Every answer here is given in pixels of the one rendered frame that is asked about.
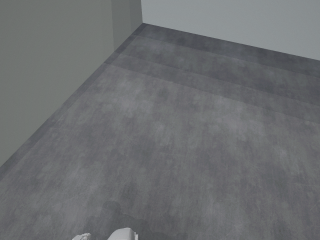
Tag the left robot thigh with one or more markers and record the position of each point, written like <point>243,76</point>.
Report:
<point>124,234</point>

